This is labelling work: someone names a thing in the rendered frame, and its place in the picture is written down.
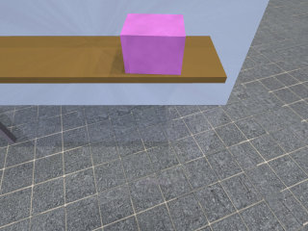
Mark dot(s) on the table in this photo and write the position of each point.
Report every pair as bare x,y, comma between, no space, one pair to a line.
96,60

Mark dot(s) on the carton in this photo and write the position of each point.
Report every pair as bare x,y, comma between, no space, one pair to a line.
153,43

